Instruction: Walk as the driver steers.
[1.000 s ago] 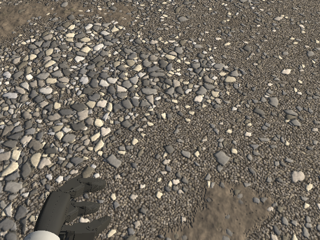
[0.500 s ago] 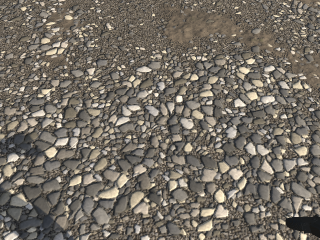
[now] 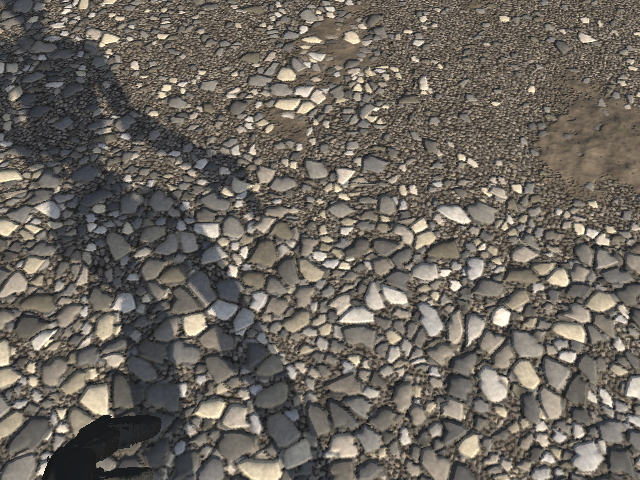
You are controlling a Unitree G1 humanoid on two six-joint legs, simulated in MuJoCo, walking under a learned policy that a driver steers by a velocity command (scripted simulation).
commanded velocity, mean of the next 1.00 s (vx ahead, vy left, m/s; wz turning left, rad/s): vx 0.15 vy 0.00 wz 0.39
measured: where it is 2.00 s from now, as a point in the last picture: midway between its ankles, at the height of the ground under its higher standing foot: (322, 295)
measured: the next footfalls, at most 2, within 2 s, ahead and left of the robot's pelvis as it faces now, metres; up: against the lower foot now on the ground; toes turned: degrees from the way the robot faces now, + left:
left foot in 0.28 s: +0.06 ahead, +0.13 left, +0.00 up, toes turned +20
right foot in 0.68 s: +0.15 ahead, -0.09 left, +0.00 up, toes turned +24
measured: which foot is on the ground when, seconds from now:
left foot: up 0.00-0.26, down 0.28-1.00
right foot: down 0.00-0.28, up 0.30-0.66, down 0.68-0.94, up 0.96-1.00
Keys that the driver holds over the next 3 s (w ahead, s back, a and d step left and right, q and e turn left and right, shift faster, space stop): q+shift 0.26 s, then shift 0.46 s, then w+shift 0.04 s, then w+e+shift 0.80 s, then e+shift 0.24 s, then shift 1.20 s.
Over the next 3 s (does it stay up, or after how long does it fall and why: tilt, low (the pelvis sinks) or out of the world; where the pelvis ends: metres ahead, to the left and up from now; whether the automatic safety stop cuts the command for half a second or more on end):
stays up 0.86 -0.04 0.01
